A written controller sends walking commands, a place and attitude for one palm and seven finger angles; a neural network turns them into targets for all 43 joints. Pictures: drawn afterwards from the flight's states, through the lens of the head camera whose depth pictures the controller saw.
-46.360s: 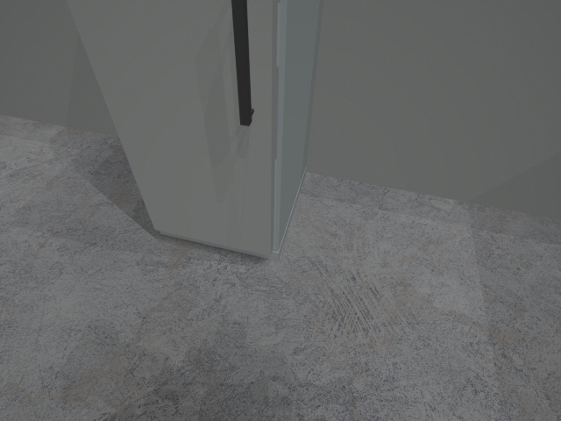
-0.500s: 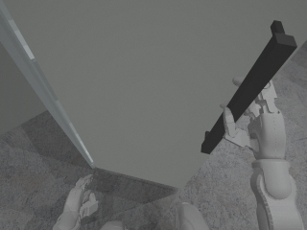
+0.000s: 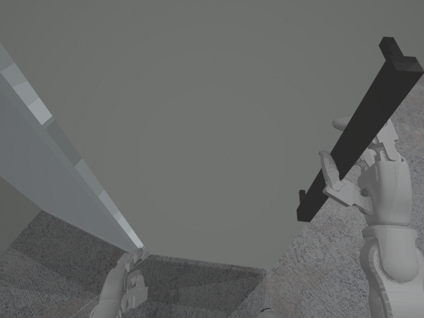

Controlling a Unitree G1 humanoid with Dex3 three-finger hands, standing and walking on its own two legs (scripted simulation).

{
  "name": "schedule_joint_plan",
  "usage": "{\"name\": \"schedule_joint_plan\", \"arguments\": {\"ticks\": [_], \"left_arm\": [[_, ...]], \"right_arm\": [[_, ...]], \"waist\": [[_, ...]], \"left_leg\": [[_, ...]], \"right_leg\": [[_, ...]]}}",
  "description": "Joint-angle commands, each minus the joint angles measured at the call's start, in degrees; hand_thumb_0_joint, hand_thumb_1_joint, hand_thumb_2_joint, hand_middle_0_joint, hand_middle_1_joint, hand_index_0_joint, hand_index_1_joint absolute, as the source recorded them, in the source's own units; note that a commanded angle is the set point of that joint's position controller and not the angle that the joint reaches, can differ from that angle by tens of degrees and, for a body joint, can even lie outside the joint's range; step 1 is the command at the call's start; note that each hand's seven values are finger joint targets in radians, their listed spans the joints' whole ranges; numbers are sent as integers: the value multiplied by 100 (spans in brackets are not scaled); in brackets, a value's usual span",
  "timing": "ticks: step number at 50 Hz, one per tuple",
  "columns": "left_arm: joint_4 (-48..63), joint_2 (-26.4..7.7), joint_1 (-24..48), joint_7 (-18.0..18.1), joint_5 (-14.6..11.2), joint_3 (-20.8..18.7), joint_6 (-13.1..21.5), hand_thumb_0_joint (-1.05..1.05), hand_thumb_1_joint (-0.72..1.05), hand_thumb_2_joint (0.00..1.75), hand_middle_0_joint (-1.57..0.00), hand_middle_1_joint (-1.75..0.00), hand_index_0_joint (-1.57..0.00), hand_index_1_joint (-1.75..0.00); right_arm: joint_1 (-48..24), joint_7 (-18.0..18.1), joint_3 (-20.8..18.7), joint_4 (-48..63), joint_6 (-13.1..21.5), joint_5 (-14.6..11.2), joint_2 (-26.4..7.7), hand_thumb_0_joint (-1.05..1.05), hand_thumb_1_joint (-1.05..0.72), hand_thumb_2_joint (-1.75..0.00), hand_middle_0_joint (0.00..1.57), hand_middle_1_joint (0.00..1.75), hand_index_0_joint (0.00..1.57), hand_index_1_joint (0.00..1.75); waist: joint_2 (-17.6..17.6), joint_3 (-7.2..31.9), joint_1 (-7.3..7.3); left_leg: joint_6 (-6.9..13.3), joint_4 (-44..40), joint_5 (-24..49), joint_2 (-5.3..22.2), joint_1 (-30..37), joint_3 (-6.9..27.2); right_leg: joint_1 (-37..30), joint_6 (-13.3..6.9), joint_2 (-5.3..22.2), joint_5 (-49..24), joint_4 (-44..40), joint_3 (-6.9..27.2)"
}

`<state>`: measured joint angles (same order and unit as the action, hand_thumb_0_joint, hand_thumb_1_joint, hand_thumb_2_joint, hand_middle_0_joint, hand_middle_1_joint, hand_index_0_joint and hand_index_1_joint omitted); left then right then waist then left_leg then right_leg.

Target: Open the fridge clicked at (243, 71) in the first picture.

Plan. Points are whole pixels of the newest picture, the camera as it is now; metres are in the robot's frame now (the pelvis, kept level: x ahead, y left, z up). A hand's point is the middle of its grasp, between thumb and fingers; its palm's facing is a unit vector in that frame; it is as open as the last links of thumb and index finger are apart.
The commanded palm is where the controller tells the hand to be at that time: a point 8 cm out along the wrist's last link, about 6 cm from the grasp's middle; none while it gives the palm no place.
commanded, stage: stop walking and hold the door back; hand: right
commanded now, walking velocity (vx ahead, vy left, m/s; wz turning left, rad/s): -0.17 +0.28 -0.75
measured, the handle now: (333, 156) +0.34 -0.17 +0.15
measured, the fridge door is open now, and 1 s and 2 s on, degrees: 73 69 73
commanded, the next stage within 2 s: loosen the grip on the handle in 1.44 s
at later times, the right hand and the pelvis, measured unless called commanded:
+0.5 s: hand (328, 181) +0.28 -0.14 +0.18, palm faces +0.29 +0.94 -0.18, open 6.2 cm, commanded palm +0.27 -0.20 +0.15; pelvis -0.11 +0.07 +0.00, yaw -11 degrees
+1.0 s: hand (325, 150) +0.33 -0.15 +0.18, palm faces +0.28 +0.95 -0.15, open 5.6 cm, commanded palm +0.28 -0.21 +0.15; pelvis -0.11 +0.07 +0.01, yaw -8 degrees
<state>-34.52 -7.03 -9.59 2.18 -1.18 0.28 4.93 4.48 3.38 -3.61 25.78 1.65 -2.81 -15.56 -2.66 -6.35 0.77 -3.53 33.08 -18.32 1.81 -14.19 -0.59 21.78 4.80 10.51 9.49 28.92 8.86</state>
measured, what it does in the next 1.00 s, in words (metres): walks backwards: left foot, then right foot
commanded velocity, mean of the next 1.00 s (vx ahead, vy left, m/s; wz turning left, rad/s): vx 0.15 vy -0.11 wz -0.01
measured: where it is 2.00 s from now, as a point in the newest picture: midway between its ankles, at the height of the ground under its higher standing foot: outside the picture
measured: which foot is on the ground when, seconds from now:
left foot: up 0.00-0.00, down 0.02-0.44, up 0.46-0.66, down 0.68-1.00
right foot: down 0.00-0.02, up 0.04-0.40, down 0.42-0.70, up 0.72-1.00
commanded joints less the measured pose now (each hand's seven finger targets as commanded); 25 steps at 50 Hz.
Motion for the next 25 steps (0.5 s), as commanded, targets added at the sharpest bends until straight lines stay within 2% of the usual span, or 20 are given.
{"name": "schedule_joint_plan", "arguments": {"ticks": [1, 2, 3, 4, 6, 7, 8, 9, 11, 15, 16, 17, 18, 19, 20, 21, 22, 23, 24, 25], "left_arm": [[808, -574, 895, 155, -20, -306, 298, 0, 90, 90, -20, -30, -20, -30], [692, -605, 912, 212, 51, -264, 357, 0, 90, 90, -20, -30, -20, -30], [499, -627, 579, 232, 155, -192, 255, 0, 90, 90, -20, -30, -20, -30], [580, -718, 717, 234, 69, -278, 245, 0, 90, 90, -20, -30, -20, -30], [441, -792, 788, 371, 124, -182, 176, 0, 90, 90, -20, -30, -20, -30], [380, -893, 759, 412, 140, -161, 98, 0, 90, 90, -20, -30, -20, -30], [444, -852, 686, 428, 122, -121, 5, 0, 90, 90, -20, -30, -20, -30], [478, -932, 645, 442, 102, -138, -31, 0, 90, 90, -20, -30, -20, -30], [546, -992, 655, 421, 105, -134, -100, 0, 90, 90, -20, -30, -20, -30], [565, -1117, 613, 314, 62, -122, -216, 0, 90, 90, -20, -30, -20, -30], [542, -1158, 556, 290, 53, -150, -244, 0, 90, 90, -20, -30, -20, -30], [491, -1226, 492, 269, 31, -176, -272, 0, 90, 90, -20, -30, -20, -30], [419, -1219, 373, 243, 36, -156, -305, 0, 90, 90, -20, -30, -20, -30], [386, -1245, 314, 233, 29, -167, -304, 0, 90, 90, -20, -30, -20, -30], [380, -1363, 267, 248, 38, -226, -280, 0, 90, 90, -20, -30, -20, -30], [433, -1483, 288, 263, 37, -234, -230, 0, 90, 90, -20, -30, -20, -30], [538, -1554, 332, 275, -7, -246, -197, 0, 90, 90, -20, -30, -20, -30], [414, -1299, 239, 264, -28, -152, -177, 0, 90, 90, -20, -30, -20, -30], [354, -1292, 219, 279, -61, -139, -149, 0, 90, 90, -20, -30, -20, -30], [281, -1405, 35, 310, -99, -183, -117, 0, 90, 90, -20, -30, -20, -30]], "right_arm": [[-1161, 178, -1024, 1838, 686, 125, -1101, 0, -90, -90, 45, 140, 45, 140], [-1046, 286, -1091, 1622, 698, 128, -1025, 0, -90, -90, 45, 140, 45, 140], [-737, 353, -1082, 566, 623, 127, -854, 0, -90, -90, 45, 140, 45, 140], [-1293, 316, -746, 560, 578, 132, -675, 0, -90, -90, 45, 140, 45, 140], [-2409, 486, -1270, -410, 634, 90, -1068, 0, -90, -90, 45, 140, 45, 140], [-2754, 505, -1214, -937, 633, 66, -1120, 0, -90, -90, 45, 140, 45, 140], [-2848, 485, -1012, -1402, 661, 51, -922, 0, -90, -90, 45, 140, 45, 140], [-3200, 488, -1111, -1664, 719, 40, -1108, 0, -90, -90, 45, 140, 45, 140], [-3655, 463, -987, -1890, 810, 40, -1108, 0, -90, -90, 45, 140, 45, 140], [-4810, 427, -670, -2739, 815, 78, -1073, 0, -90, -90, 45, 140, 45, 140], [-5014, 428, -767, -2931, 817, 90, -1194, 0, -90, -90, 45, 140, 45, 140], [-5264, 408, -704, -3139, 808, 62, -1184, 0, -90, -90, 45, 140, 45, 140], [-5498, 400, -696, -3452, 819, 89, -1207, 0, -90, -90, 45, 140, 45, 140], [-5946, 373, -582, -3636, 847, 83, -1149, 0, -90, -90, 45, 140, 45, 140], [-6124, 363, -630, -3762, 908, 61, -1174, 0, -90, -90, 45, 140, 45, 140], [-6500, 348, -413, -3810, 986, 39, -914, 0, -90, -90, 45, 140, 45, 140], [-6779, 344, -264, -3855, 1031, -14, -788, 0, -90, -90, 45, 140, 45, 140], [-6934, 360, -182, -4169, 1010, 135, -819, 0, -90, -90, 45, 140, 45, 140], [-7166, 359, -314, -4735, 927, 215, -1014, 0, -90, -90, 45, 140, 45, 140], [-7497, 341, -435, -5053, 895, 191, -1189, 0, -90, -90, 45, 140, 45, 140]], "waist": [[2220, 1538, 88], [1296, 1431, 94], [969, 1693, -41], [1430, 1695, -135], [1373, 1446, -138], [1306, 1396, -128], [1413, 1462, -96], [1570, 1536, -61], [1711, 1643, 48], [1629, 1689, 166], [1586, 1727, 153], [1334, 1709, 82], [1302, 1920, 54], [1055, 1977, -37], [519, 1972, -72], [-665, 1911, -86], [-1823, 1668, -41], [-1697, 1846, -115], [-1235, 1678, -129], [-572, 1596, -161]], "left_leg": [[1059, -1970, 838, 1707, 372, 1319], [1422, -1677, 2308, 2061, 263, 1283], [1389, -1020, 3748, 2054, 1059, 686], [1308, -738, 4781, 1996, 1275, 954], [1104, -742, 4946, 1838, 983, 497], [992, -717, 4816, 1779, 931, 376], [907, -728, 4740, 1781, 1082, 227], [901, -749, 4636, 1825, 1087, 321], [931, -866, 4286, 1951, 1202, 569], [1028, -1115, 3243, 2181, 1278, 1002], [1017, -1144, 2984, 2189, 1267, 1052], [943, -1118, 2564, 2156, 1148, 1059], [864, -1024, 1925, 2016, 1132, 895], [743, -775, 1210, 1782, 804, 725], [567, -323, 411, 1293, 256, 415], [344, 455, -144, 628, -432, -231], [215, 1281, -1149, 158, -1232, -750], [285, 2172, -1381, 155, -1655, -362], [296, 2468, -1126, 254, -1762, -87], [278, 2346, -832, 255, -1689, -36]], "right_leg": [[995, -254, -1218, 2863, 3819, -1109], [1208, -311, -1096, 3049, 4641, -812], [1644, -246, -880, 2741, 4790, -794], [1779, -156, -823, 2538, 4994, -755], [1467, -172, -823, 1915, 4672, -823], [1179, -205, -856, 1745, 3947, -902], [957, -274, -917, 1570, 3360, -1013], [717, -308, -955, 1474, 2816, -1095], [414, -340, -1074, 1481, 2107, -1232], [119, -437, -1101, 1662, 1064, -1292], [9, -457, -1099, 1605, 794, -1299], [-231, -486, -1096, 1469, 407, -1276], [-529, -526, -1133, 1219, -66, -1364], [-1002, -588, -1106, 899, -606, -1372], [-1409, -776, -780, 985, -1040, -988], [-1701, -1092, -69, 1163, -1341, -130], [-1873, -1469, 714, 951, -1487, 881], [-2032, -1793, 1007, 1024, -1530, 1336], [-1685, -1889, 1042, 1523, -1536, 1377], [-1531, -1898, 955, 1639, -1369, 1303]]}}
